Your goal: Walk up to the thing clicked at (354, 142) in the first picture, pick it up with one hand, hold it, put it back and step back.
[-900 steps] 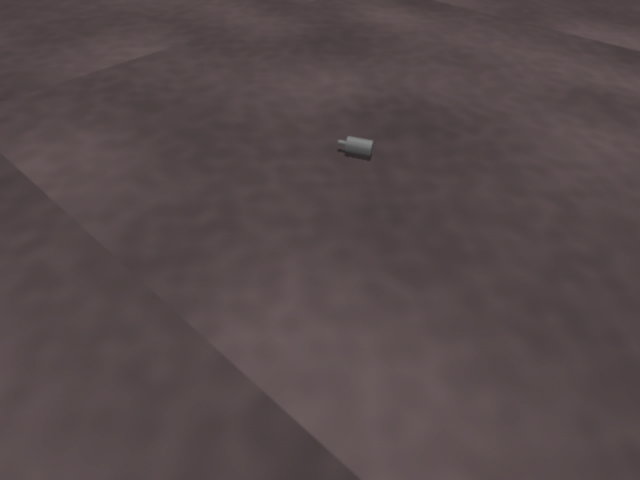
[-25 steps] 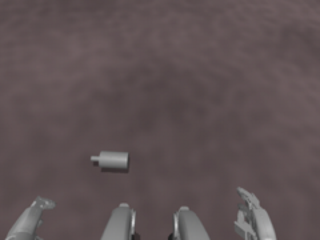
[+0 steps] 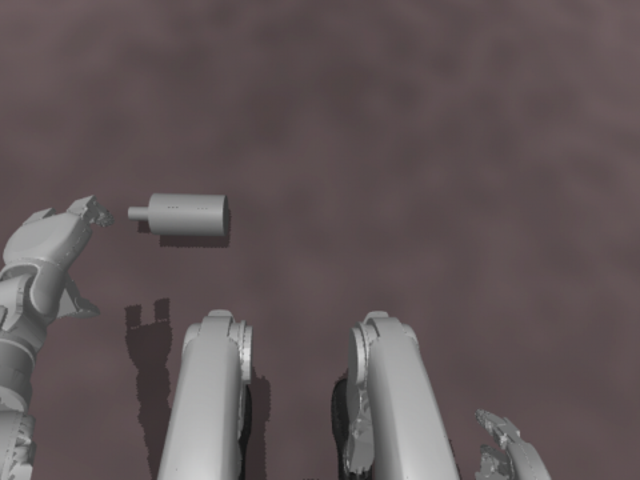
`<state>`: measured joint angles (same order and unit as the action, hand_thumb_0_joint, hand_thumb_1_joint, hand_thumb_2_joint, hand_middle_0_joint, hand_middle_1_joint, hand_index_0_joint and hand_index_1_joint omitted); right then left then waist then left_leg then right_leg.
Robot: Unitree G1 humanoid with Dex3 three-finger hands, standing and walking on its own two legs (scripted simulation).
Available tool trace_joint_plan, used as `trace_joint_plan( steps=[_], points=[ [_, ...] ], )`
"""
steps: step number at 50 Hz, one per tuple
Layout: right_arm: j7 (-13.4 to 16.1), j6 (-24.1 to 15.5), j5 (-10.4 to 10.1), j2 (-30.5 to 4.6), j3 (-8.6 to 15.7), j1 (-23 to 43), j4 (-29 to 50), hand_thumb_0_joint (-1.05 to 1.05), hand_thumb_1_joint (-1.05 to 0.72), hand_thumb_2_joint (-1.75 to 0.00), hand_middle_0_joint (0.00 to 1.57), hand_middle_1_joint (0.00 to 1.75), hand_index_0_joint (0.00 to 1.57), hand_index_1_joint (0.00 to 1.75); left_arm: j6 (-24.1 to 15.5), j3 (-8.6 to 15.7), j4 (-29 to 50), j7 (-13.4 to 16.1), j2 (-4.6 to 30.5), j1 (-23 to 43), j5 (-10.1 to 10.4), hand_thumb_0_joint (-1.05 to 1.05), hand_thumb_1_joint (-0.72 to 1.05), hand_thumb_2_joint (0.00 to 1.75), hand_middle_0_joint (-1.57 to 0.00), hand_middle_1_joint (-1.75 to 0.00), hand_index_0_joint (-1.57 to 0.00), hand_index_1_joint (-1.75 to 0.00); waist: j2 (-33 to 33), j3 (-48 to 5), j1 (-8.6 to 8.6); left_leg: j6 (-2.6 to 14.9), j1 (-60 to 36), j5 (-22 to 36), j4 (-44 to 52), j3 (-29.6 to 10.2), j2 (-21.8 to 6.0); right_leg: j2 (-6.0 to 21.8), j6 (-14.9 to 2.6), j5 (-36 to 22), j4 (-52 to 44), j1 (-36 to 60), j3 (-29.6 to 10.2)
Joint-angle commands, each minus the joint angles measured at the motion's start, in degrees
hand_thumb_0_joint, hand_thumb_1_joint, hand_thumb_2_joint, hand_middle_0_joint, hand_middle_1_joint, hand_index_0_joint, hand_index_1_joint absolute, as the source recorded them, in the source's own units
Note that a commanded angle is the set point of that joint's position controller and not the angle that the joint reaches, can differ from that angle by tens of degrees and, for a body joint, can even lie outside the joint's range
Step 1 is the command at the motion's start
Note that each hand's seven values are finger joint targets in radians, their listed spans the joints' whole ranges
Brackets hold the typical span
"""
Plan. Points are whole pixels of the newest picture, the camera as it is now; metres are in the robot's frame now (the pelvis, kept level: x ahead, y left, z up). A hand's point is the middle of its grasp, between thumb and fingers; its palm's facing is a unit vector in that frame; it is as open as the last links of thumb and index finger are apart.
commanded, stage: rise first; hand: left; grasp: from above
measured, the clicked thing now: (178, 214) +0.56 +0.26 -0.39
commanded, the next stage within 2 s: none
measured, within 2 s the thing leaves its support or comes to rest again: neither
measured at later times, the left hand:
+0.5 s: hand (114, 235) +0.45 +0.31 -0.22, palm faces -0.48 -0.04 -0.88, open 13.8 cm
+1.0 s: hand (128, 225) +0.48 +0.30 -0.25, palm faces -0.46 +0.00 -0.89, open 13.6 cm
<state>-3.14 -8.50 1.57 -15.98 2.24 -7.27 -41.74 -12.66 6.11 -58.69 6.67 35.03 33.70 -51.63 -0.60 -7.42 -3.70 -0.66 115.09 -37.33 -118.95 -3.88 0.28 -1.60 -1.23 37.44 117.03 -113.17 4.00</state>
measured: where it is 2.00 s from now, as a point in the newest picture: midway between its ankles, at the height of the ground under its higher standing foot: (292, 458)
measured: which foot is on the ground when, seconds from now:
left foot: down 0.00-1.00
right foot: down 0.00-1.00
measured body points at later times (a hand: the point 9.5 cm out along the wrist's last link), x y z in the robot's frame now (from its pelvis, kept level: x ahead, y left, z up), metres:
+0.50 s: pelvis +0.00 +0.02 -0.06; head +0.23 +0.07 +0.32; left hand +0.47 +0.31 -0.17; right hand +0.06 -0.27 -0.17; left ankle +0.09 +0.12 -0.40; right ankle +0.10 -0.11 -0.40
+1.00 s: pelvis +0.01 +0.01 -0.08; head +0.26 +0.08 +0.29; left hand +0.50 +0.30 -0.20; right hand +0.05 -0.27 -0.18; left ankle +0.09 +0.12 -0.40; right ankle +0.10 -0.11 -0.40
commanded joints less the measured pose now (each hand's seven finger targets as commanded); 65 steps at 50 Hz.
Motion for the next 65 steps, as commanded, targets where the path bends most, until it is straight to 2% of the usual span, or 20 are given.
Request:
trace_joint_plan(
  steps=[1,5,7,9,15,17,20,27,30,31,32,36,39,41,47,53,58,59,60,65],
  points=[
    [0.3,-0.6,0.4,-10.9,3.8,-8.3,3.3,0.00,-0.87,-0.89,0.20,0.30,0.20,0.30,-3.2,4.0,3.2,3.4,20.1,19.0,-3.6,0.00,-0.46,0.97,-0.13,-0.96,-0.13,-0.97,-4.4,-35.8,-0.99,2.95,-18.0,0.0,10.3,3.8,1.4,-0.9,-0.46,1.3,-15.9,19.1,-1.5],
    [0.0,0.9,1.0,-11.3,3.1,-8.9,2.4,0.00,-0.86,-0.89,0.20,0.30,0.20,0.30,-4.3,3.8,0.3,5.5,21.7,23.6,-7.4,0.00,-0.48,1.00,-0.10,-0.95,-0.10,-0.96,-7.7,-34.2,-2.07,2.82,-17.4,-2.0,9.7,2.6,1.4,-1.0,-0.92,2.4,-12.7,13.1,0.3],
    [-0.3,1.9,1.1,-11.9,2.8,-9.3,2.1,0.00,-0.87,-0.89,0.20,0.30,0.20,0.30,-4.3,4.2,-2.0,6.9,22.9,24.2,-9.7,0.00,-0.48,0.99,-0.10,-0.95,-0.10,-0.96,-9.8,-33.8,-1.91,2.47,-18.9,-2.2,10.3,1.3,1.2,-0.9,-1.21,1.4,-10.4,10.0,1.7],
    [-0.5,2.8,1.4,-12.1,2.5,-8.9,1.9,0.00,-0.88,-0.90,0.20,0.30,0.20,0.30,-4.2,2.9,-5.2,8.1,21.6,24.9,-11.3,0.00,-0.48,0.99,-0.11,-0.94,-0.11,-0.95,-10.8,-31.7,-3.08,2.11,-19.6,-2.7,10.7,-0.1,0.9,-0.8,-1.41,0.8,-8.4,6.4,2.9],
    [-1.4,4.9,2.4,-12.7,2.1,-10.7,1.1,0.00,-0.89,-0.90,0.20,0.30,0.20,0.30,-3.8,2.2,-6.5,10.6,22.9,30.1,-15.6,0.00,-0.48,0.98,-0.13,-0.90,-0.12,-0.91,-15.1,-34.4,-4.23,1.47,-22.4,4.3,8.2,-0.9,0.8,-0.3,-1.66,-4.9,-4.4,3.3,3.5],
    [-1.8,5.3,2.8,-13.2,2.0,-11.4,0.5,0.00,-0.90,-0.90,0.20,0.30,0.20,0.30,-3.7,1.5,-7.6,11.3,21.9,30.9,-16.6,0.00,-0.47,0.96,-0.13,-0.90,-0.13,-0.90,-16.1,-34.5,-5.45,1.02,-23.8,7.6,7.2,-1.9,0.4,0.0,-1.41,-7.0,-3.0,1.8,3.7],
    [-2.3,5.9,3.3,-13.1,1.8,-12.2,0.5,0.00,-0.90,-0.90,0.20,0.30,0.20,0.30,-3.9,1.0,-8.7,11.9,21.9,32.3,-18.0,0.00,-0.48,0.97,-0.13,-0.90,-0.12,-0.90,-15.9,-34.0,-6.42,1.37,-22.0,8.0,5.7,-1.3,0.7,-0.1,-1.31,-7.8,-3.0,2.2,3.7],
    [-3.2,6.8,4.6,-13.4,1.2,-13.1,0.7,0.00,-0.91,-0.90,0.20,0.30,0.20,0.30,-4.8,2.7,-8.7,13.5,25.7,34.7,-20.0,0.00,-0.42,0.91,-0.18,-0.86,-0.18,-0.87,-14.8,-36.6,-6.68,2.22,-20.4,9.3,2.0,-0.1,0.7,-0.6,-0.86,-9.7,-2.7,5.1,3.4],
    [-3.4,7.1,5.2,-12.8,0.3,-13.1,0.7,0.00,-0.91,-0.91,0.20,0.30,0.20,0.30,-5.6,2.4,-9.6,14.2,25.9,35.3,-21.2,0.00,-0.42,0.90,-0.20,-0.85,-0.19,-0.86,-14.3,-35.9,-7.48,2.67,-18.0,9.0,0.5,0.7,0.9,-1.0,-0.73,-9.9,-2.6,6.3,3.5],
    [-3.3,7.3,5.3,-13.2,0.3,-13.4,0.4,0.00,-0.91,-0.91,0.20,0.30,0.20,0.30,-5.7,3.8,-10.0,14.6,27.8,35.2,-21.7,0.00,-0.42,0.90,-0.19,-0.86,-0.19,-0.86,-13.8,-36.4,-7.12,2.70,-18.4,9.3,0.2,0.5,0.7,-1.1,-0.73,-10.1,-2.3,6.0,3.6],
    [-3.3,7.4,5.4,-13.2,0.1,-13.3,0.7,0.00,-0.91,-0.91,0.20,0.30,0.20,0.30,-5.6,3.8,-10.8,14.9,27.7,34.5,-22.1,0.00,-0.44,0.92,-0.17,-0.88,-0.17,-0.88,-14.3,-36.5,-7.00,2.66,-18.7,9.7,0.0,0.5,0.7,-1.2,-0.76,-10.1,-2.1,5.8,3.7],
    [-3.6,7.4,6.0,-12.9,-0.6,-12.9,0.7,0.00,-0.92,-0.91,0.20,0.30,0.20,0.30,-5.6,2.8,-13.1,15.9,26.5,35.3,-22.0,0.00,-0.44,0.91,-0.17,-0.90,-0.17,-0.90,-13.6,-34.4,-8.12,3.06,-15.1,8.1,-0.8,0.9,0.7,-1.4,-0.62,-9.8,-1.9,6.2,3.8],
    [-3.4,7.3,6.1,-12.9,-0.8,-13.0,0.7,0.00,-0.91,-0.91,0.20,0.30,0.20,0.30,-4.9,3.0,-14.6,16.3,27.2,35.3,-22.0,0.00,-0.43,0.90,-0.16,-0.92,-0.17,-0.91,-13.0,-34.4,-7.99,3.29,-14.6,8.3,-1.5,1.1,0.5,-1.7,-0.44,-10.4,-2.4,6.9,3.8],
    [-3.4,7.2,6.2,-13.0,-0.9,-12.9,0.6,0.00,-0.91,-0.90,0.20,0.30,0.20,0.30,-4.5,2.9,-13.6,16.6,27.1,36.0,-21.8,0.00,-0.44,0.91,-0.16,-0.93,-0.16,-0.92,-14.5,-35.5,-7.68,3.07,-15.8,8.6,-1.3,0.8,0.4,-1.8,-0.67,-10.5,-1.7,6.2,4.0],
    [-3.5,7.2,6.0,-14.0,-0.7,-13.4,0.9,0.00,-0.92,-0.91,0.20,0.30,0.20,0.30,-3.2,1.4,-12.3,15.7,26.2,37.0,-21.5,0.00,-0.46,0.93,-0.14,-0.94,-0.15,-0.93,-18.8,-34.3,-8.72,1.81,-20.6,10.6,0.0,-1.9,-0.5,-1.4,-1.04,-10.6,0.7,0.8,5.1],
    [-3.8,7.4,6.1,-14.0,-1.3,-14.6,1.0,0.00,-0.91,-0.90,0.20,0.30,0.20,0.30,-3.1,2.8,-12.1,15.6,28.0,36.5,-20.8,0.00,-0.45,0.91,-0.14,-0.95,-0.15,-0.94,-16.2,-35.1,-9.28,2.59,-17.5,12.5,-2.4,-0.6,-0.2,-1.5,-0.48,-13.8,0.1,5.5,4.5],
    [-3.9,7.5,6.0,-13.6,-2.3,-14.0,1.2,0.00,-0.91,-0.90,0.20,0.30,0.20,0.30,-3.2,2.5,-14.0,15.4,28.7,37.0,-20.8,0.00,-0.49,0.95,-0.11,-0.98,-0.12,-0.97,-15.9,-34.0,-9.15,2.90,-13.6,9.5,-2.7,0.2,0.1,-2.0,-0.71,-12.1,-0.1,6.4,4.4],
    [-3.9,7.5,6.0,-13.8,-2.4,-14.1,1.3,0.00,-0.92,-0.91,0.20,0.30,0.20,0.30,-3.2,2.6,-14.3,15.5,28.4,36.6,-20.9,0.00,-0.57,1.03,-0.11,-0.95,-0.08,-0.98,-16.2,-33.3,-9.36,2.87,-13.7,9.2,-2.6,0.1,0.1,-2.0,-0.69,-11.7,-0.1,5.8,4.5],
    [-3.8,7.5,5.9,-14.1,-2.2,-13.7,1.4,0.00,-0.91,-0.90,0.20,0.30,0.20,0.30,-3.3,2.6,-13.4,15.7,28.8,38.1,-20.7,0.00,-0.52,0.98,-0.09,-1.00,-0.09,-0.99,-16.7,-33.6,-9.27,2.69,-14.4,8.2,-2.2,-0.4,-0.1,-2.0,-0.88,-10.8,0.3,4.2,4.7],
    [-3.7,7.3,5.7,-14.3,-2.5,-14.0,1.2,0.00,-0.91,-0.90,0.20,0.30,0.20,0.30,-2.8,1.7,-15.0,15.8,27.9,38.3,-21.1,0.00,-0.55,1.01,-0.08,-0.99,-0.07,-1.00,-16.9,-31.9,-10.08,2.44,-15.2,7.7,-1.9,-1.1,-0.2,-1.8,-0.98,-10.2,0.7,2.2,5.2]
  ],
)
